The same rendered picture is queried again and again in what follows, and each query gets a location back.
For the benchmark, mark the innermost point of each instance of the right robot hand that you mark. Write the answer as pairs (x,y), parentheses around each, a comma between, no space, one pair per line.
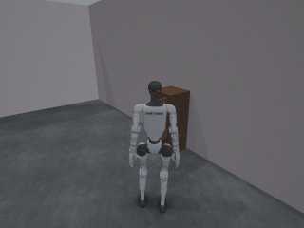
(177,158)

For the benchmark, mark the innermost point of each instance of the robot right forearm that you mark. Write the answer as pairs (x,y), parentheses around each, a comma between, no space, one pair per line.
(175,141)

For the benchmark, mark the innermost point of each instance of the robot left forearm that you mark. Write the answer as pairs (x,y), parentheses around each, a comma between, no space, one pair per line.
(133,141)

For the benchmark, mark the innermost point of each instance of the right robot foot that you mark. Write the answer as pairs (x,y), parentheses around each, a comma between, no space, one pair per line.
(162,207)

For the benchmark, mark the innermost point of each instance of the right robot upper arm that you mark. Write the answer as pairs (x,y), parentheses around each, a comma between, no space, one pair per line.
(172,118)

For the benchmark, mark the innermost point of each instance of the left robot upper arm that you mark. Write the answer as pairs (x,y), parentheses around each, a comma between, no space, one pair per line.
(138,108)

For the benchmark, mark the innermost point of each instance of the cupboard door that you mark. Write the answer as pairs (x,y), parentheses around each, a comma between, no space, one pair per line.
(163,100)

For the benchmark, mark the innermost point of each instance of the robot left shin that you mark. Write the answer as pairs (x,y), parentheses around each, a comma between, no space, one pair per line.
(142,184)

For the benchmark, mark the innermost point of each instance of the left robot hand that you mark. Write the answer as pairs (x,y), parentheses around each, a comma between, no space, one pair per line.
(130,157)

